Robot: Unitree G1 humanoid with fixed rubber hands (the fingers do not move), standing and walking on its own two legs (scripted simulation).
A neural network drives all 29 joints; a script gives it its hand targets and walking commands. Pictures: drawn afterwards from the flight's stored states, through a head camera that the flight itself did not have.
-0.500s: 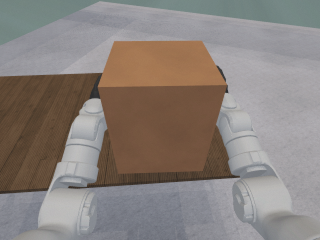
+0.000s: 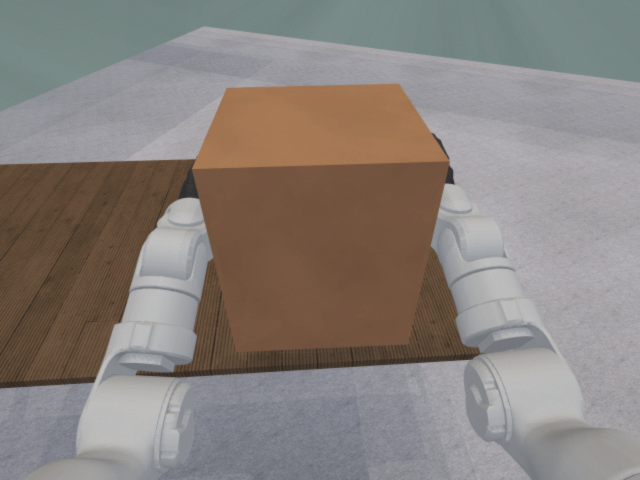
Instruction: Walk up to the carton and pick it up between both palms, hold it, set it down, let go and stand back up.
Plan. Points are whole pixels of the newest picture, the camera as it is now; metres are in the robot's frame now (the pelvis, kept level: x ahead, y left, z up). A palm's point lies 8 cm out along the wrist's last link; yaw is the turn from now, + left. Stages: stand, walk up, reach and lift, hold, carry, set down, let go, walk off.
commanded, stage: hold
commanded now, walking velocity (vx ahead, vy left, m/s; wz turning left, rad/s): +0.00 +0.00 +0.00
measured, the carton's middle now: (318, 217) +0.36 +0.01 +0.18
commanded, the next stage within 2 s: set down in 1.82 s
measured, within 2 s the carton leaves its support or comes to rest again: neither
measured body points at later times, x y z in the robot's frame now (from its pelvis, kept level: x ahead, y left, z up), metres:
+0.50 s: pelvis +0.00 +0.00 +0.00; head -0.04 +0.00 +0.45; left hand +0.39 +0.16 +0.19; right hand +0.41 -0.14 +0.20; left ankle +0.02 +0.11 -0.74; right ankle +0.06 -0.14 -0.74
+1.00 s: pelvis +0.00 +0.00 +0.00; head -0.05 +0.00 +0.45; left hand +0.39 +0.16 +0.19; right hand +0.41 -0.14 +0.20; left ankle +0.02 +0.11 -0.74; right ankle +0.06 -0.14 -0.74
